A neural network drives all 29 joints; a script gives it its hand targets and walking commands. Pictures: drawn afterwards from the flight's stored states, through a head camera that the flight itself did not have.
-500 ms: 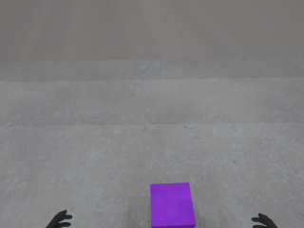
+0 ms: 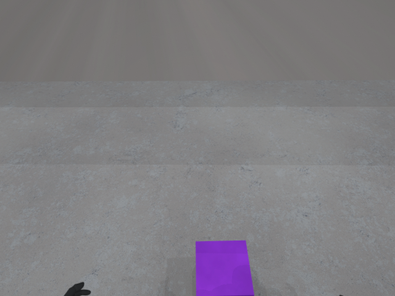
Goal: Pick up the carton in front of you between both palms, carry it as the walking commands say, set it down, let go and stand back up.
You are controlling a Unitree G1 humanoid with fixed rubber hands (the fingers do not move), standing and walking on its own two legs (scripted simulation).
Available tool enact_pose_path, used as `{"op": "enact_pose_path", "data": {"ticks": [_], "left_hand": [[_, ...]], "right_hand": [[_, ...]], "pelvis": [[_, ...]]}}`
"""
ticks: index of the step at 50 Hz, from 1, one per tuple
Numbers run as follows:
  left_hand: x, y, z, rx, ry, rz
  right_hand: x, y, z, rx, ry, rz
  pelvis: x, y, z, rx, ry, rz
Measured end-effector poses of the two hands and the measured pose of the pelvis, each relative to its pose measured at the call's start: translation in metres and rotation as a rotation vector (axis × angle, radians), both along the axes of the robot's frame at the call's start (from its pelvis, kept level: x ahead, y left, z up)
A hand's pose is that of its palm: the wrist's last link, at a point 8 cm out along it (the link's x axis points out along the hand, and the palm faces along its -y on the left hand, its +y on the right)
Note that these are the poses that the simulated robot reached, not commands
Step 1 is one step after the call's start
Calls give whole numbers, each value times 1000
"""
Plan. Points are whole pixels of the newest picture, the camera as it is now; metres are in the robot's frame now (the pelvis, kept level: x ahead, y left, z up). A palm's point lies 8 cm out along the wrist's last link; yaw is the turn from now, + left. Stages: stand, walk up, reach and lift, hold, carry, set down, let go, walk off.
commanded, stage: stand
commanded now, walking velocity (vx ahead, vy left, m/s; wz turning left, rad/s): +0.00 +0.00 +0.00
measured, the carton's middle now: (221, 276) +0.37 -0.06 -0.65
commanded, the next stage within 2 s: none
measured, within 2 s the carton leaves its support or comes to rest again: neither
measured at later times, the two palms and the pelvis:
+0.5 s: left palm out of the picture +0.08 +0.30 -0.10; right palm out of the picture +0.08 -0.30 -0.10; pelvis -0.02 +0.00 +0.00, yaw +0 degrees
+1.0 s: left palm out of the picture +0.07 +0.31 -0.09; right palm out of the picture +0.07 -0.31 -0.10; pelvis -0.02 +0.00 +0.01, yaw +0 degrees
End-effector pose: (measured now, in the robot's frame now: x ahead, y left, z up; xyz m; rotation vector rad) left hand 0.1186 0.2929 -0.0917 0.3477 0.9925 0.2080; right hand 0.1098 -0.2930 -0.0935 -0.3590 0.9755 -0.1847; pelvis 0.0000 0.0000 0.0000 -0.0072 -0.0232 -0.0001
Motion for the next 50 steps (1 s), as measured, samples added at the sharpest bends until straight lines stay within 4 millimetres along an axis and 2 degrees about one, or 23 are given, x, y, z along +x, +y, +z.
{"op": "enact_pose_path", "data": {"ticks": [25,50], "left_hand": [[-41,11,-4,9,92,31],[-48,16,-2,19,121,38]], "right_hand": [[-31,-10,-3,-10,72,-15],[-44,-17,-5,-16,114,-33]], "pelvis": [[-17,-1,5,5,-18,-4],[-22,-2,7,8,-21,-7]]}}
